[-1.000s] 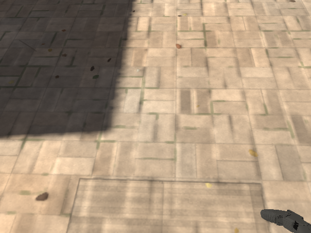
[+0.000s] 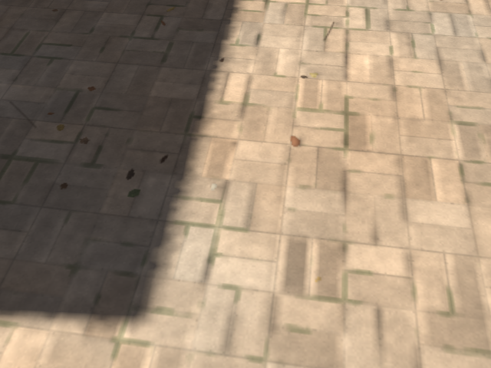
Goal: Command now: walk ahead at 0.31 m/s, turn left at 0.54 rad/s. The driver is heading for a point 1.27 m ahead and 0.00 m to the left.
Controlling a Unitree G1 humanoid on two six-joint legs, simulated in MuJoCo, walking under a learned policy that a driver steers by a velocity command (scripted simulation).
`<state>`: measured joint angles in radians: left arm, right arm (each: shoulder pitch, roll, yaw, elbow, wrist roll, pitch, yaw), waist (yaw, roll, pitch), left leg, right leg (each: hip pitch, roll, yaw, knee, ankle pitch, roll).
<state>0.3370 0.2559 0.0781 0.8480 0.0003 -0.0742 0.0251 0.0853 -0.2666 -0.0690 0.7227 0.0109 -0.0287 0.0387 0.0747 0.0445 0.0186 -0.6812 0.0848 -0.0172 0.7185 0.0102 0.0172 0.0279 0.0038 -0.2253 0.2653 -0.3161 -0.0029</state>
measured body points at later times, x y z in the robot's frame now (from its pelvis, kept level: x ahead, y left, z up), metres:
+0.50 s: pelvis +0.14 +0.03 -0.01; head +0.16 +0.04 +0.44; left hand +0.22 +0.32 -0.12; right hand +0.36 -0.19 -0.09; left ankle +0.18 +0.11 -0.74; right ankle +0.23 -0.13 -0.71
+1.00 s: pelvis +0.16 -0.02 +0.00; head +0.20 -0.03 +0.44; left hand +0.35 +0.25 -0.08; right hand +0.29 -0.30 -0.11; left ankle +0.18 +0.12 -0.74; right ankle +0.16 -0.13 -0.70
